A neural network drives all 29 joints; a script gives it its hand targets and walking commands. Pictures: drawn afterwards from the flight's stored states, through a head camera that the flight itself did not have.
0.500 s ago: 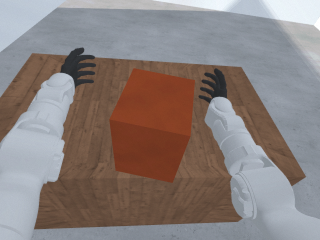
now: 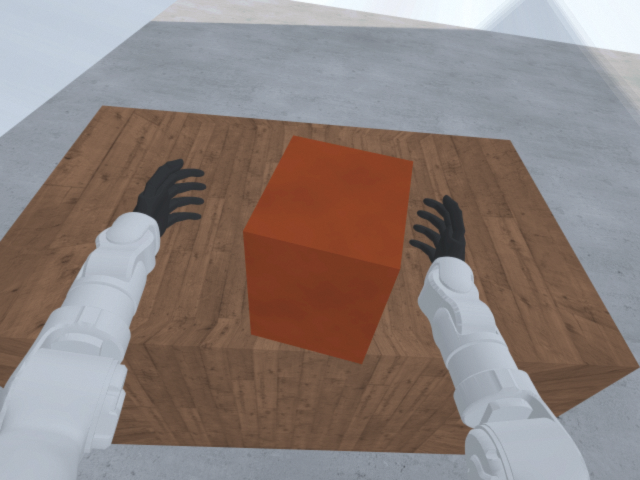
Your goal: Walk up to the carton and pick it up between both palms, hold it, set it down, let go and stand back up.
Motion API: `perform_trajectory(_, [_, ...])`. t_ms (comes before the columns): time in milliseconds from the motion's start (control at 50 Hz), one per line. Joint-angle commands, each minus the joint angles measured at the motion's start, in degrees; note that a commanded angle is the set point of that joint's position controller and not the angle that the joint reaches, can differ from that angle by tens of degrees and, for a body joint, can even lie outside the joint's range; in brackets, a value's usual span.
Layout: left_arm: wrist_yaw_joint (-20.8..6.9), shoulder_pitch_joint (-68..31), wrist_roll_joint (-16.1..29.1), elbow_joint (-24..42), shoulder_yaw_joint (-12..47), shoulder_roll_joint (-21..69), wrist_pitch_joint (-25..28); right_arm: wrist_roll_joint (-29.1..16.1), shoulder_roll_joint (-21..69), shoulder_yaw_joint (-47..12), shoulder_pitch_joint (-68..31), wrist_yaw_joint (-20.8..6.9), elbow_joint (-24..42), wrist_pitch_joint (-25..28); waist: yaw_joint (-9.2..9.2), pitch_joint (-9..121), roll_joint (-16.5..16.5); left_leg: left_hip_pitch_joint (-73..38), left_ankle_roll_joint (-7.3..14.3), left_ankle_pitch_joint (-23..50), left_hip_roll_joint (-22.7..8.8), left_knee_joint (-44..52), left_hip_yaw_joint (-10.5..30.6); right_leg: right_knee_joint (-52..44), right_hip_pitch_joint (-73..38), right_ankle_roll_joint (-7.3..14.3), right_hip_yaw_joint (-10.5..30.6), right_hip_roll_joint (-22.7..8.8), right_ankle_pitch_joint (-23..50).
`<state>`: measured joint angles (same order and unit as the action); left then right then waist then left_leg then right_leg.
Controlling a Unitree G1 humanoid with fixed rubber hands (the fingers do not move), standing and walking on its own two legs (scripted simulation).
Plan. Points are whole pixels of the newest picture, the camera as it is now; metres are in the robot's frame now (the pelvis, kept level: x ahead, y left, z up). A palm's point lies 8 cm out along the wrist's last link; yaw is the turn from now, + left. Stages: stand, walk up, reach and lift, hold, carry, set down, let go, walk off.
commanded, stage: set down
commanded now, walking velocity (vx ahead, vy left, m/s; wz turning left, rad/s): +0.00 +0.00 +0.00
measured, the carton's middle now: (328, 252) +0.46 -0.04 -0.02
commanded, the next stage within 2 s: none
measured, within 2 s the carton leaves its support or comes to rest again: neither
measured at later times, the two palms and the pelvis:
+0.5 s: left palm (130, 285) +0.34 +0.23 +0.05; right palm (440, 315) +0.30 -0.17 +0.05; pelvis +0.00 +0.00 +0.00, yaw +0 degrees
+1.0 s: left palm (110, 360) +0.27 +0.24 +0.00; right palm (435, 374) +0.24 -0.16 -0.01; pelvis +0.00 +0.00 -0.01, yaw +1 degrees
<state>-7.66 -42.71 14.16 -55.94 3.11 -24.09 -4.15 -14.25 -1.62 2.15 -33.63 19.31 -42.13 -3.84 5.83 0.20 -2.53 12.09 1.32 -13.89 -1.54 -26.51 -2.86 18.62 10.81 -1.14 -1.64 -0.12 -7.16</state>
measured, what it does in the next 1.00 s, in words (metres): stands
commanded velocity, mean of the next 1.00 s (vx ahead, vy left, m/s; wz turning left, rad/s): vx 0.00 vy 0.00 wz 0.00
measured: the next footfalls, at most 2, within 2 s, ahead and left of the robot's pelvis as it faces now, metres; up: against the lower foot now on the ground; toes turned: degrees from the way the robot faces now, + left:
none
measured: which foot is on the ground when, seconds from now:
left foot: down 0.00-1.00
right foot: down 0.00-1.00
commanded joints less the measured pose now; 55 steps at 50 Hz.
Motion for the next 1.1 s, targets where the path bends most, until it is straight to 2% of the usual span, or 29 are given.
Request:
perform_trajectory(0, [-0.38,-17.78,-0.47,10.36,-2.37,-6.54,1.21,0.5,-4.13,0.43,-14.41,0.28,10.53,2.18,-0.02,19.38,7.4,-9.06,-3.0,13.86,0.81,2.57,0.3,-0.47,-5.66,1.87,-1.66,2.2,8.22])
perform_trajectory(180, [-0.79,-6.89,-2.02,21.23,-4.78,-6.15,-0.1,1.48,-2.55,-0.43,-3.53,0.61,17.94,3.61,-1.71,16.33,7.36,-9.91,-3.22,16.0,0.64,2.17,-0.21,-0.52,-7.39,1.9,-1.16,2.11,8.84])
perform_trajectory(280, [-1.02,-1.91,-1.79,25.59,-5.19,-6.04,0.4,2.31,-1.55,-0.94,1.45,0.64,22.08,4.9,-2.53,14.82,7.26,-8.6,-2.98,13.66,0.52,2.51,-0.29,-0.42,-7.53,1.88,-0.81,1.71,6.86])
perform_trajectory(480, [-1.72,9.09,-1.4,30.47,-4.75,-5.11,2.38,3.53,-0.06,-2.31,12.13,0.34,24.45,8.37,-3.53,11.33,7.88,-8.59,-3.34,13.98,-0.08,2.24,0.32,-0.4,-6.62,2.55,-0.38,1.32,5.38])
perform_trajectory(540, [-2.17,12.85,-1.69,31.09,-5.03,-5.08,3.9,4.51,0.64,-2.65,15.77,0.39,25.14,10.24,-3.71,10.41,7.05,-7.82,-3.16,13.32,-0.11,1.99,0.53,-0.26,-6.96,2.57,0.02,1.08,4.95])
perform_trajectory(740, [-2.7,23.62,-1.18,34.21,-4.56,-5.4,9.81,6.32,2.69,-3.78,25.32,-0.11,25.55,18.33,-5.05,7.93,7.79,-5.28,-3.65,12.08,-0.55,0.04,1.23,1.65,-5.33,3.5,0.6,0.81,1.63])
perform_trajectory(920, [-3.13,29.95,-0.3,35.89,-3.49,-5.85,13.2,7.28,3.9,-3.45,30.23,-0.42,23.2,23.06,-5.25,6.17,8.94,-2.53,-3.87,8.2,-1.26,-2.3,2.15,4.4,-2.79,4.19,1.06,0.53,-3.17])
perform_trajectory(940, [-2.73,16.56,2.07,37.99,-1.94,-8.08,12.1,8.97,1.42,1.73,19.82,0.96,26.1,21.2,-1.22,4.75,9.7,1.85,-3.75,1.35,-2.21,-0.21,2.7,4.16,-4.45,4.27,2.32,0.04,-5.93])
perform_trajectory(960, [-2.01,20.98,2.6,35.15,-1.88,-7.45,11.87,8.99,3.47,-1.13,23.96,1.05,23.33,20.12,-3.86,4.02,8.86,2.66,-2.45,-2.07,-2.26,1.16,2.45,4.66,-6.36,4.2,2.27,-0.26,-7.13])
perform_trajectory(980, [-1.75,22.43,2.5,36.93,-1.41,-7.73,11.9,8.69,3.37,-0.62,24.56,1.14,25.16,19.79,-3.36,4.67,8.65,2.51,-2.67,-0.19,-2.7,1.48,2.69,4.67,-7.56,4.19,2.07,-0.08,-5.61])
perform_trajectory(1040, [-2.27,28.35,0.98,35.34,-2.55,-6.57,11.64,7.19,3.87,-2.58,30.4,1.02,22.95,20.08,-4.48,4.84,9.56,-2.78,-4.0,9.52,-2.32,-0.15,2.95,4.1,-7.12,4.56,2.09,-0.03,-1.55])
perform_trajectory(1080, [-3.06,31.38,-0.43,35.27,-3.36,-5.43,11.23,6.69,3.79,-3.14,33.05,1.14,22.23,20.94,-5.07,3.81,9.45,-5.22,-4.36,13.01,-2.16,-1.13,3.34,3.45,-5.86,4.62,1.97,0.17,-0.44])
